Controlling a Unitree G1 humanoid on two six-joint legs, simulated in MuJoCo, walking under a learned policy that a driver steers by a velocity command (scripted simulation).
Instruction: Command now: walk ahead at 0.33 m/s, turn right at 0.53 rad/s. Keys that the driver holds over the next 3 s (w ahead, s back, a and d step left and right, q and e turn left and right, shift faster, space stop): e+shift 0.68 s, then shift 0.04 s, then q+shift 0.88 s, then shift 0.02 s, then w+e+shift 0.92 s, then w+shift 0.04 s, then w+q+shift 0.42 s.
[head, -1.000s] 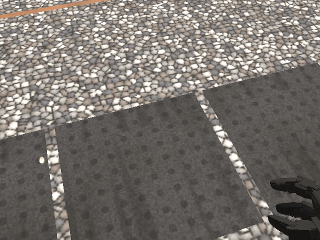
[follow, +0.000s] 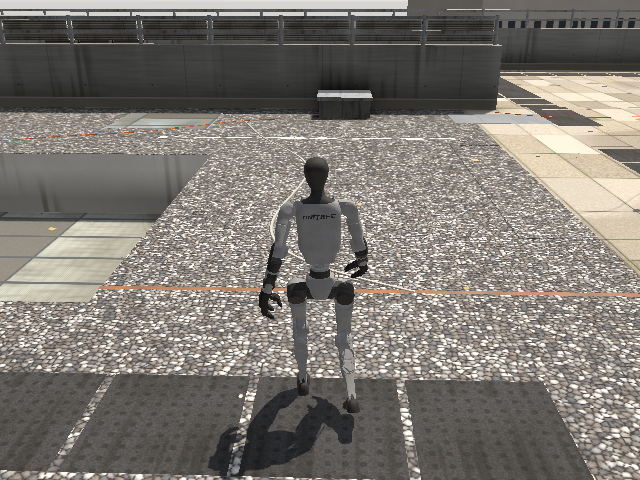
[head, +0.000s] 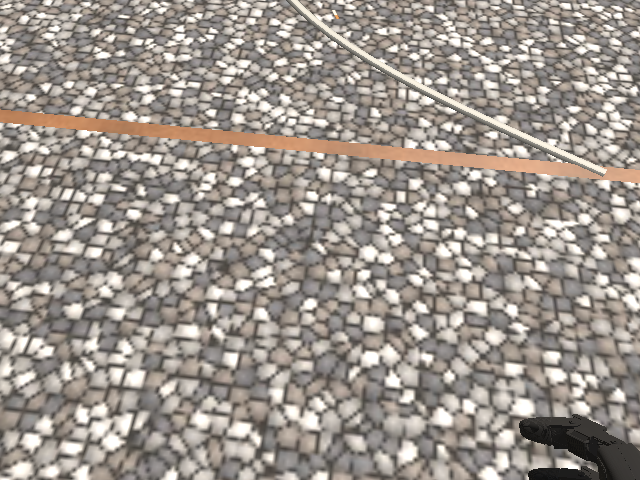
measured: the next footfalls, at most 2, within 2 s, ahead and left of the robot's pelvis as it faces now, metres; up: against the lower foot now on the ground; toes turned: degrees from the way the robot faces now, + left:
right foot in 0.36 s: +0.26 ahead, -0.16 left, +0.00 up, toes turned -23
left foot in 0.76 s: +0.38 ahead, +0.03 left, +0.00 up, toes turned -47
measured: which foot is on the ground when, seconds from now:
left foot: down 0.00-0.38, up 0.40-0.74, down 0.76-1.00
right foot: up 0.00-0.34, down 0.36-0.76, up 0.78-1.00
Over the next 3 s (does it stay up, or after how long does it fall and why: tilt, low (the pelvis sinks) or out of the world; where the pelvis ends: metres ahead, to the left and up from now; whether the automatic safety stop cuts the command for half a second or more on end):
stays up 1.06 -0.46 0.00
